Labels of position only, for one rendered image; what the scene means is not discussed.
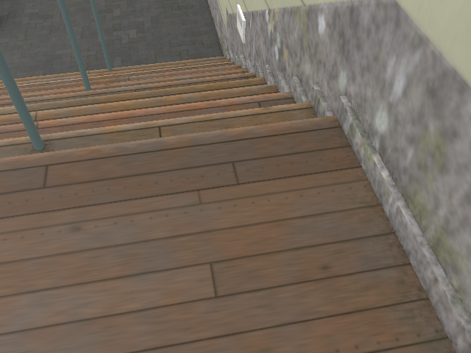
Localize stairs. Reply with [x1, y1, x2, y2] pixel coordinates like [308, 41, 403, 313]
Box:
[0, 56, 317, 158]

